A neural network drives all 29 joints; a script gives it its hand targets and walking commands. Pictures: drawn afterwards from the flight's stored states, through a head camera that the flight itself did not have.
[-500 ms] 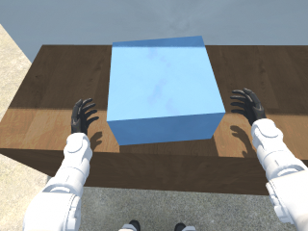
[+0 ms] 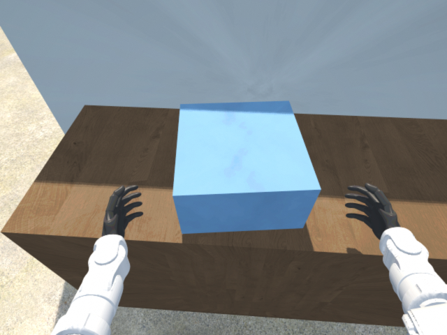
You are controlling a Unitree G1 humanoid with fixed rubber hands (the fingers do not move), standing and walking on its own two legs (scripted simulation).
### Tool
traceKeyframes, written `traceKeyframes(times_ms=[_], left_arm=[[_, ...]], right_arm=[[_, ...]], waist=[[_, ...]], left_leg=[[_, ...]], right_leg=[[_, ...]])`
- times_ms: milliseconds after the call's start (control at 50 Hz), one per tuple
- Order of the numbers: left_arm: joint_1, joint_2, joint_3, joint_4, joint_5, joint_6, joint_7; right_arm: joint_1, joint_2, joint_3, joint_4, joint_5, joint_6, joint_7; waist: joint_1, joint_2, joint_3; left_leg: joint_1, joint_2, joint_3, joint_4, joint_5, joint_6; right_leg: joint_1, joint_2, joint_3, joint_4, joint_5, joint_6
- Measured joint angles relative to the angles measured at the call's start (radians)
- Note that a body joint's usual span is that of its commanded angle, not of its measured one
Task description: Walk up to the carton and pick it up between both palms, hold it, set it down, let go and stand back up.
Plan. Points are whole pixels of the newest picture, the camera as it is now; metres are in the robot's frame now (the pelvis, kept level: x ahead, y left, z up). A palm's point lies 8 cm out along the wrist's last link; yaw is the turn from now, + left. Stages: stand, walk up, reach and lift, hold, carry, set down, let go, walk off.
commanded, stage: set down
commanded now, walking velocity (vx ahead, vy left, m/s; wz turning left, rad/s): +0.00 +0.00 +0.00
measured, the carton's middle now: (238, 163) +0.52 +0.00 -0.03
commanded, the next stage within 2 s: none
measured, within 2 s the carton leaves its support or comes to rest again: neither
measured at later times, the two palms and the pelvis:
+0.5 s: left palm (97, 268) +0.23 +0.24 +0.02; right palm (395, 265) +0.27 -0.28 +0.00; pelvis +0.03 +0.00 +0.01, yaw +0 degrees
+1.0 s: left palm (97, 289) +0.20 +0.23 +0.00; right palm (392, 282) +0.24 -0.27 +0.00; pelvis +0.04 +0.00 +0.01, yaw +0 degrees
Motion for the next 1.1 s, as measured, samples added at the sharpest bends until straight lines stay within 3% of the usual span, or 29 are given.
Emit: traceKeyframes(times_ms=[260,560,860,1100], left_arm=[[0.276,0.0,0.0,-0.222,0.031,0.009,0.004],[0.525,0.0,0.0,-0.481,0.055,0.062,0.005],[0.625,0.0,0.0,-0.572,0.069,0.122,0.023],[0.691,0.0,0.0,-0.6,0.106,0.162,0.0]], right_arm=[[0.277,0.014,-0.01,-0.19,0.0,-0.059,0.002],[0.523,0.015,-0.058,-0.402,0.0,-0.057,0.002],[0.676,0.068,-0.127,-0.603,0.0,0.053,0.013],[0.724,0.095,-0.132,-0.643,-0.013,0.087,-0.014]], waist=[[0.0,0.0,0.021],[0.0,-0.005,0.027],[0.0,-0.031,0.028],[0.0,-0.032,0.055]], left_leg=[[0.144,0.001,0.001,-0.08,-0.001,-0.005],[0.25,0.001,0.001,-0.116,-0.002,-0.002],[0.277,0.001,0.002,-0.137,-0.002,-0.002],[0.308,0.0,0.003,-0.167,-0.004,-0.003]], right_leg=[[0.14,-0.001,-0.001,-0.068,-0.009,0.0],[0.252,-0.001,-0.001,-0.116,-0.004,0.0],[0.275,-0.002,-0.001,-0.128,-0.009,0.0],[0.31,-0.003,-0.001,-0.168,-0.007,0.0]])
